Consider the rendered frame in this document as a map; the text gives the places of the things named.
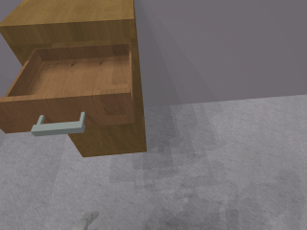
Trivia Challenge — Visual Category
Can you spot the cabinet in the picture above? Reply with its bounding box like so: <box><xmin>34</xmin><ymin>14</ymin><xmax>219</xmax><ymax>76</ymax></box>
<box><xmin>0</xmin><ymin>0</ymin><xmax>147</xmax><ymax>158</ymax></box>

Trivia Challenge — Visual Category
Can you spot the handle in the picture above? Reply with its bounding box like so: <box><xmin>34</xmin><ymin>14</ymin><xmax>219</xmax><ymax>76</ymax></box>
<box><xmin>31</xmin><ymin>112</ymin><xmax>85</xmax><ymax>137</ymax></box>

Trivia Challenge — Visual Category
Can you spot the robot left hand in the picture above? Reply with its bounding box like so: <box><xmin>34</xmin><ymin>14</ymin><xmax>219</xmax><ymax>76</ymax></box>
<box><xmin>71</xmin><ymin>211</ymin><xmax>99</xmax><ymax>230</ymax></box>

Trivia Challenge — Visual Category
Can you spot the drawer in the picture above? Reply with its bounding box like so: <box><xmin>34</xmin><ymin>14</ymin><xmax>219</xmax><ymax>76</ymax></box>
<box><xmin>0</xmin><ymin>42</ymin><xmax>135</xmax><ymax>134</ymax></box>

